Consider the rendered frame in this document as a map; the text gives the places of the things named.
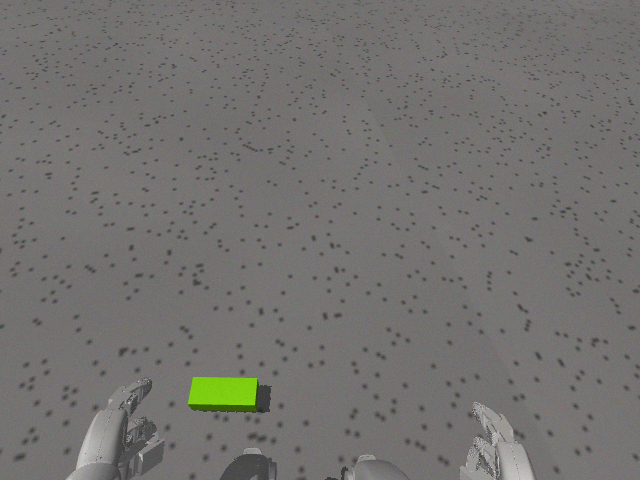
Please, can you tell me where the left robot arm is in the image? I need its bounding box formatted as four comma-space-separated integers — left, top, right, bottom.
66, 463, 121, 480

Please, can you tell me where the right robot hand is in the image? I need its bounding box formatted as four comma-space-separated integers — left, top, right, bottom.
460, 402, 537, 480

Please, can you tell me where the carton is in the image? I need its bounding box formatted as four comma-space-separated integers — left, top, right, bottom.
188, 377, 259, 411

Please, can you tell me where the left robot hand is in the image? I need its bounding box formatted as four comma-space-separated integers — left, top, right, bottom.
76, 378, 165, 480

